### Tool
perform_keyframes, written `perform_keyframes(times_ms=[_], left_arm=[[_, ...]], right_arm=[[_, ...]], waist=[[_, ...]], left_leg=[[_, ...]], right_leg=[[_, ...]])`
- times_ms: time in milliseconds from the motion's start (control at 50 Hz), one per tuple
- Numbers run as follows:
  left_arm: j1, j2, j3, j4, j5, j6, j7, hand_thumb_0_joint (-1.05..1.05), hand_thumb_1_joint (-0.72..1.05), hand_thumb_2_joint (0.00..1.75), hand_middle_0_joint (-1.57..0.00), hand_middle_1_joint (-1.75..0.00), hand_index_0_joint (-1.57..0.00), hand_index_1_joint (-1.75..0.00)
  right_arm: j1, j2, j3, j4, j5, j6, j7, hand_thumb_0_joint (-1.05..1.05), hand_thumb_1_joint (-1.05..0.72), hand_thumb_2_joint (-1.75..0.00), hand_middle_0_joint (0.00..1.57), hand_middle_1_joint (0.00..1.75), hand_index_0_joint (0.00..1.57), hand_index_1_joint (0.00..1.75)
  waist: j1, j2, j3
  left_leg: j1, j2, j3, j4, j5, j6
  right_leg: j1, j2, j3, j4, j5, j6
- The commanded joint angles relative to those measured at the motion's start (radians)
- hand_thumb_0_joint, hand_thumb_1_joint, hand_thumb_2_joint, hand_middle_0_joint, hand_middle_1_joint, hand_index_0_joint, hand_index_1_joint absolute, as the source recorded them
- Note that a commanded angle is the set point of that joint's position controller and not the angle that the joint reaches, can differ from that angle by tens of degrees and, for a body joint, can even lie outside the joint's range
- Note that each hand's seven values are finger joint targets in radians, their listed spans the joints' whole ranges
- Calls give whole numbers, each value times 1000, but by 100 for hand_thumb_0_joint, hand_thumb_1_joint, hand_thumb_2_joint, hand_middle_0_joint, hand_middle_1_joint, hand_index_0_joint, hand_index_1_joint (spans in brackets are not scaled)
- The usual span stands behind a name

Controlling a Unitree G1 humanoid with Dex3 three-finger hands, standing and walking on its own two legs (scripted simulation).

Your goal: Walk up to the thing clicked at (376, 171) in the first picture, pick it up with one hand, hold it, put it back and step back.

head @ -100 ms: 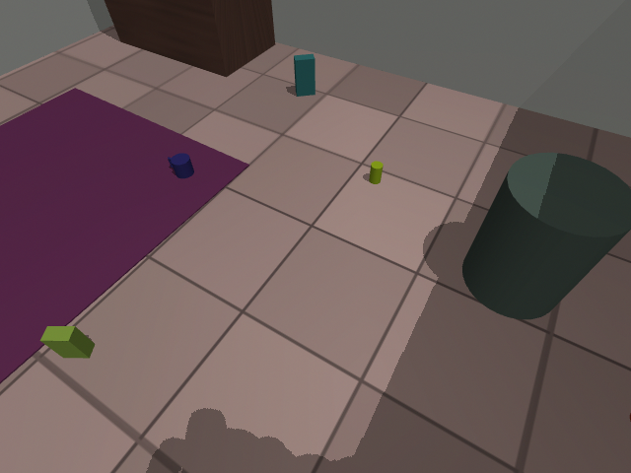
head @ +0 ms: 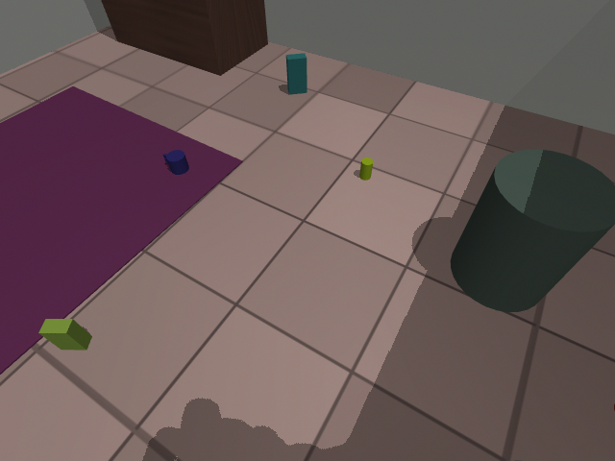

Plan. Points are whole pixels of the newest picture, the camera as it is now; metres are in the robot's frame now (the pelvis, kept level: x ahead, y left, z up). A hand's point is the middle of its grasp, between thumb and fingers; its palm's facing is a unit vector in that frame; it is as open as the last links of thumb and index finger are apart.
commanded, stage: stand
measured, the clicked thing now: (366, 169) +1.44 -0.28 -0.73
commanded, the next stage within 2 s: walk up in 1.02 s
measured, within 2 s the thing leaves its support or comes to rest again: neither
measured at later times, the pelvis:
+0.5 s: pelvis +0.01 +0.00 +0.00, yaw +0 degrees
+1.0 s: pelvis +0.01 +0.00 +0.00, yaw +0 degrees
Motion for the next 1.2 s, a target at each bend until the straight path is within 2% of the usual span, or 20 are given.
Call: perform_keyframes(times_ms=[0,140,240,300,320,400,540,640,820,940,980,1000,1020,1040,1060,1080,1100,1120,1160,1180], left_arm=[[-40,214,38,-60,-3,-18,15,0,90,90,-20,-30,-20,-30],[-41,211,39,-58,-4,-18,17,0,90,90,-20,-30,-20,-30],[-45,219,42,-59,-4,-19,16,0,90,90,-20,-30,-20,-30],[-40,215,41,-60,-2,-21,16,0,90,90,-20,-30,-20,-30],[-42,214,39,-58,-3,-20,16,0,90,90,-20,-30,-20,-30],[-42,216,41,-60,-3,-20,18,0,90,90,-20,-30,-20,-30],[-40,217,41,-59,-3,-19,16,0,90,90,-20,-30,-20,-30],[-39,218,40,-60,-3,-20,17,0,90,90,-20,-30,-20,-30],[-32,218,41,-57,-3,-19,16,0,90,90,-20,-30,-20,-30],[-32,224,42,-62,-1,-19,17,0,90,90,-20,-30,-20,-30],[-33,221,43,-57,-3,-17,17,0,90,90,-20,-30,-20,-30],[-149,297,121,-141,-3,9,1,0,90,90,-20,-30,-20,-30],[-146,283,125,-169,0,27,2,0,90,90,-20,-30,-20,-30],[-102,237,120,-194,-2,34,-1,0,90,90,-20,-30,-20,-30],[-74,208,121,-211,-2,39,-5,0,90,90,-20,-30,-20,-30],[-64,204,126,-234,-3,45,-10,0,90,90,-20,-30,-20,-30],[-56,208,128,-251,-5,44,-14,0,90,90,-20,-30,-20,-30],[-56,203,126,-266,-8,40,-16,0,90,90,-20,-30,-20,-30],[-84,192,125,-305,-4,31,-18,0,90,90,-20,-30,-20,-30],[-48,185,129,-304,-1,28,-15,0,90,90,-20,-30,-20,-30]], right_arm=[[-42,-208,-37,-62,6,-22,-12,0,-90,-90,20,30,20,30],[-39,-210,-39,-61,5,-19,-11,0,-90,-90,20,30,20,30],[-36,-205,-36,-63,5,-20,-11,0,-90,-90,20,30,20,30],[-45,-210,-40,-66,7,-22,-12,0,-90,-90,20,30,20,30],[-39,-201,-36,-61,6,-20,-11,0,-90,-90,20,30,20,30],[-39,-210,-38,-64,5,-19,-12,0,-90,-90,20,30,20,30],[-42,-209,-36,-62,5,-19,-12,0,-90,-90,20,30,20,30],[-36,-208,-38,-64,6,-19,-12,0,-90,-90,20,30,20,30],[-33,-211,-37,-61,5,-18,-12,0,-90,-90,20,30,20,30],[-36,-214,-38,-63,5,-20,-13,0,-90,-90,20,30,20,30],[-33,-208,-36,-62,5,-19,-13,0,-90,-90,20,30,20,30],[63,-276,-75,-120,11,1,-10,0,-90,-90,20,30,20,30],[103,-306,-91,-126,12,2,-14,0,-90,-90,20,30,20,30],[96,-341,-108,-153,5,1,-16,0,-90,-90,20,30,20,30],[104,-361,-128,-184,-1,0,-20,0,-90,-90,20,30,20,30],[83,-351,-140,-212,-6,-2,-31,0,-90,-90,20,30,20,30],[52,-331,-141,-236,-11,-3,-40,0,-90,-90,20,30,20,30],[37,-312,-137,-257,-13,-3,-42,0,-90,-90,20,30,20,30],[63,-283,-131,-285,-19,1,-36,0,-90,-90,20,30,20,30],[47,-274,-126,-305,-18,8,-27,0,-90,-90,20,30,20,30]], waist=[[4,8,-67],[1,3,-51],[1,8,-72],[4,8,-90],[3,-9,-62],[0,13,-71],[4,15,-53],[1,2,-75],[2,3,-60],[3,10,-80],[3,1,-57],[0,-18,44],[-15,30,51],[-1,126,13],[-6,198,-45],[16,211,-85],[33,194,-116],[43,178,-134],[35,150,-143],[61,123,-141]], left_leg=[[15,116,-92,-52,99,32],[10,114,-90,-54,69,32],[16,117,-93,-60,84,30],[40,120,-91,-48,137,31],[23,119,-97,-56,123,28],[27,118,-93,-57,121,27],[24,120,-96,-65,88,28],[35,121,-92,-58,119,29],[32,121,-93,-63,100,28],[46,122,-91,-62,129,27],[30,121,-93,-70,104,27],[-202,118,-261,-33,288,75],[-191,167,-354,-66,295,108],[-87,223,-452,-76,359,181],[-11,281,-576,-91,383,245],[12,291,-616,-88,333,252],[40,265,-554,-56,323,236],[55,218,-493,-16,347,205],[1,157,-475,24,318,161],[-82,112,-443,59,272,135]], right_leg=[[4,-119,98,-64,108,-27],[4,-121,100,-84,86,-28],[23,-125,101,-74,104,-29],[28,-124,94,-71,142,-27],[10,-117,91,-80,119,-25],[20,-122,92,-78,136,-27],[11,-120,95,-86,92,-27],[26,-124,95,-82,125,-28],[16,-123,96,-87,104,-27],[27,-125,96,-81,144,-28],[20,-121,96,-85,112,-28],[67,-43,-39,106,-4,-24],[9,-10,-23,167,-109,-31],[-109,24,-14,240,-200,-18],[-177,52,24,361,-326,-11],[-203,28,123,452,-357,-23],[-229,4,144,462,-335,-34],[-233,-4,135,428,-319,-39],[-131,21,107,247,-270,-46],[-8,44,80,110,-199,-43]])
